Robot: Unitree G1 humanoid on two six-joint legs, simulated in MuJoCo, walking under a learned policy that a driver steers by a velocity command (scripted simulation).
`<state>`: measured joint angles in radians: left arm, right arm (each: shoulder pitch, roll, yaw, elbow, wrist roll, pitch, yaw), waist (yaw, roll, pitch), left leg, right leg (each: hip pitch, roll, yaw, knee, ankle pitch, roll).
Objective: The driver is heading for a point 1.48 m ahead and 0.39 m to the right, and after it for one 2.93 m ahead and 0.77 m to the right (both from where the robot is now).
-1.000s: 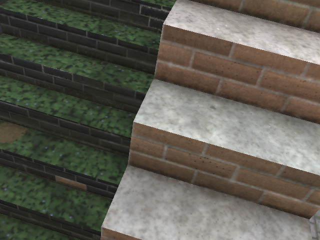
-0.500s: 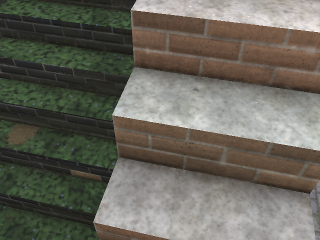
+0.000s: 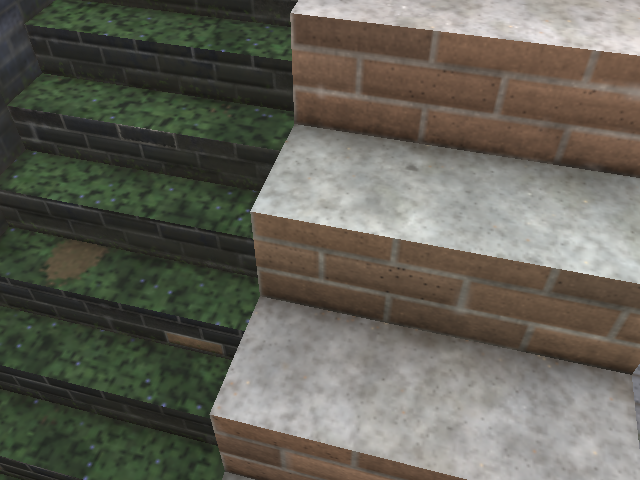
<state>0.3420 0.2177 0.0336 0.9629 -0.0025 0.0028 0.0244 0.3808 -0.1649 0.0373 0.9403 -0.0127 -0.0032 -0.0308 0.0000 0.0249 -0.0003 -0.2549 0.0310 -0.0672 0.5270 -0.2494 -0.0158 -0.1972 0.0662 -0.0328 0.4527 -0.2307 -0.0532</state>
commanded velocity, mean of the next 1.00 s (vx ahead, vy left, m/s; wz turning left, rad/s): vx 0.36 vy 0.00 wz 0.00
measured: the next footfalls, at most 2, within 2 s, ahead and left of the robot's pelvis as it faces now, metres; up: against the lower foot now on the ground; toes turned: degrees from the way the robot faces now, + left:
right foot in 0.86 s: +0.29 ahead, -0.14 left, +0.29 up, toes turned +2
right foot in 1.10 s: +0.27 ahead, -0.17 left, +0.21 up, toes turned +5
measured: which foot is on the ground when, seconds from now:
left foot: down 0.00-0.92, up 0.94-1.00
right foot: down 0.00-0.48, up 0.50-0.84, down 0.86-1.00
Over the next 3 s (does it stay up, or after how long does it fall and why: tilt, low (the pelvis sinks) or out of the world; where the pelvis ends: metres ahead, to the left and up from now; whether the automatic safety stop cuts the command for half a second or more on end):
falls after 2.52 s (tilt)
